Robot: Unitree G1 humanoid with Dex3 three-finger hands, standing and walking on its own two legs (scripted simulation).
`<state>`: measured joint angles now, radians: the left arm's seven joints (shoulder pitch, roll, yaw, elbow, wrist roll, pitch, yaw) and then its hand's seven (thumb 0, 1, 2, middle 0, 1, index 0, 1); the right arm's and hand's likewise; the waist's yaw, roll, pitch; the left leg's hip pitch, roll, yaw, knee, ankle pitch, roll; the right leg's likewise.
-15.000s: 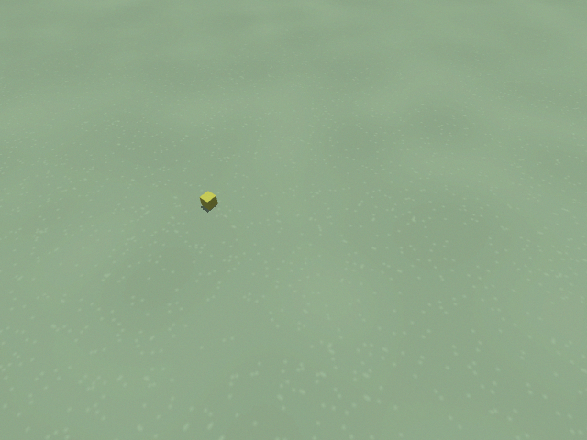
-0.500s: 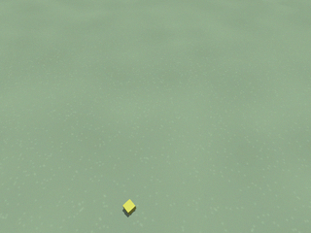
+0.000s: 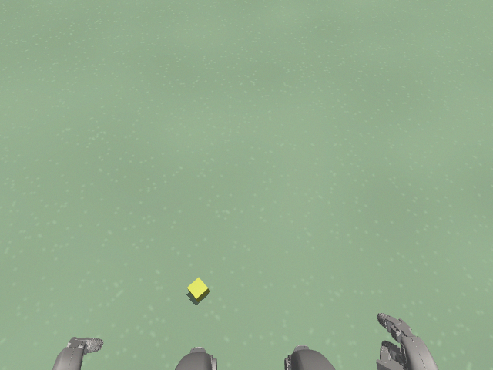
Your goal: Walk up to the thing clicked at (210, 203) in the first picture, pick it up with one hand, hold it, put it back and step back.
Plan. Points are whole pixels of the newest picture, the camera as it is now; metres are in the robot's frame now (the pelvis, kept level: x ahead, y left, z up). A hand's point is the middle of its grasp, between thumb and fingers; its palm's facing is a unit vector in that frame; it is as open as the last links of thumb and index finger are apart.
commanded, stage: rise first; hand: left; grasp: from above
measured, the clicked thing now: (198, 289) +0.42 +0.17 -0.69
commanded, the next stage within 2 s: none
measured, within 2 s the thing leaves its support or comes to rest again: neither
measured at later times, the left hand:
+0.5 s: hand out of the picture +0.15 +0.28 -0.25, palm faces -0.27 -0.66 -0.70, open 13.9 cm
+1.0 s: hand (146, 318) +0.29 +0.28 -0.44, palm faces -0.28 -0.17 -0.95, open 13.6 cm
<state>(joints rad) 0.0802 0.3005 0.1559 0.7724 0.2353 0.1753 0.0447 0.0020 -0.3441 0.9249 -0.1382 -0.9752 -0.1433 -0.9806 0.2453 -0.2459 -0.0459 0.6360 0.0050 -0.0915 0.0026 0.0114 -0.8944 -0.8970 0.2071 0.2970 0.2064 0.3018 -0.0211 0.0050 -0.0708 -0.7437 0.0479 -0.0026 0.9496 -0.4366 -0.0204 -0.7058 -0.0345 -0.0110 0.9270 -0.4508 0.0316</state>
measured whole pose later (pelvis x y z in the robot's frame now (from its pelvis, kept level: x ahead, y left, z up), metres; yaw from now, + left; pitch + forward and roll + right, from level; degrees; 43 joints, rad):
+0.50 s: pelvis -0.02 +0.00 -0.09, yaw +0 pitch +25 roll -2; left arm 0.01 0.30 0.11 0.69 0.50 0.26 0.23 0.00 -0.47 0.94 -0.09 -1.04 -0.09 -1.04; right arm 0.13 -0.24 -0.03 0.61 -0.02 -0.16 -0.04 0.01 -0.84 -0.89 0.21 0.30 0.21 0.30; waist -0.02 0.01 -0.18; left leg -1.26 0.05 -0.04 1.41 -0.59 -0.03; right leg -1.21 -0.04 -0.02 1.39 -0.62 0.02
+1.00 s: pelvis -0.09 -0.01 -0.29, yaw -3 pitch +35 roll -3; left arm -0.68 0.40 0.14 1.26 0.85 0.27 0.62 0.00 -0.47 0.97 -0.13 -1.07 -0.14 -1.06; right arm 0.06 -0.23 -0.02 0.84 -0.13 -0.18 0.06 0.01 -0.89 -0.90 0.21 0.30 0.21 0.30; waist -0.09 0.02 -0.18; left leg -2.05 0.06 -0.10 2.07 -0.64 -0.05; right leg -2.01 0.00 -0.02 2.05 -0.66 0.02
